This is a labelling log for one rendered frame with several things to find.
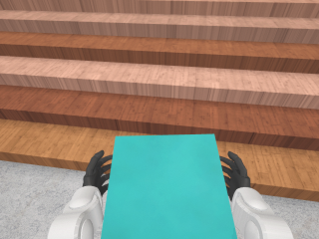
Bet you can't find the robot right hand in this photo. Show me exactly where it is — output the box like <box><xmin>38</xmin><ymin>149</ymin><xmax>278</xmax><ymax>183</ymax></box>
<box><xmin>219</xmin><ymin>151</ymin><xmax>251</xmax><ymax>202</ymax></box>

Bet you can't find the robot left hand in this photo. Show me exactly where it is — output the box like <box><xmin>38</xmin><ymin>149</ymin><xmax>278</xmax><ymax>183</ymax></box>
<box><xmin>82</xmin><ymin>150</ymin><xmax>113</xmax><ymax>198</ymax></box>

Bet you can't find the right robot forearm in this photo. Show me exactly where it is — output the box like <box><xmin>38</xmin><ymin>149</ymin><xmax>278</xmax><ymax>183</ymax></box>
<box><xmin>230</xmin><ymin>187</ymin><xmax>294</xmax><ymax>239</ymax></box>

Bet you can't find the carton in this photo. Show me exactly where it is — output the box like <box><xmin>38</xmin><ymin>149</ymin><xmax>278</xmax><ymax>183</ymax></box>
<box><xmin>101</xmin><ymin>133</ymin><xmax>237</xmax><ymax>239</ymax></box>

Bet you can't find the left robot forearm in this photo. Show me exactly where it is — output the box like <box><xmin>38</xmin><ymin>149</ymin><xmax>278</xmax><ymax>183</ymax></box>
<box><xmin>47</xmin><ymin>185</ymin><xmax>104</xmax><ymax>239</ymax></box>

